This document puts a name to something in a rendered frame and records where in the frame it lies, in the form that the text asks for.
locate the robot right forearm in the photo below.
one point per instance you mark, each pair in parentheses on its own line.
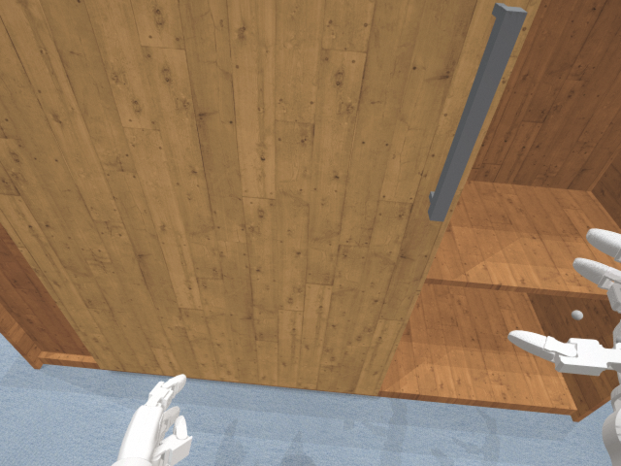
(612,428)

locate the wardrobe door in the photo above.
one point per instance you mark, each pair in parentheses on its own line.
(26,299)
(237,190)

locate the handle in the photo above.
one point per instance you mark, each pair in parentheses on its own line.
(507,26)

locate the robot right hand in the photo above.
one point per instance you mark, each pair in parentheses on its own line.
(584,356)

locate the robot left hand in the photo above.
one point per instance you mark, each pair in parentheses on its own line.
(146,431)

